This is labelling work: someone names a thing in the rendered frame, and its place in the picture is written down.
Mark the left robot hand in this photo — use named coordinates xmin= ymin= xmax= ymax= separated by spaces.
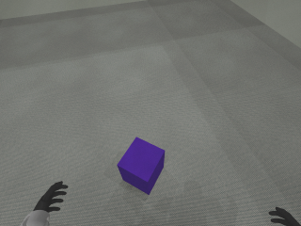
xmin=33 ymin=181 xmax=68 ymax=213

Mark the robot left forearm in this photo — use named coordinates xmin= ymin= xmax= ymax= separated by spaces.
xmin=20 ymin=210 xmax=50 ymax=226

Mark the right robot hand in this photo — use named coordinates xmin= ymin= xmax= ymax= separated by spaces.
xmin=268 ymin=207 xmax=301 ymax=226

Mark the carton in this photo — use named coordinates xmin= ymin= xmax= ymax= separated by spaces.
xmin=117 ymin=137 xmax=165 ymax=195

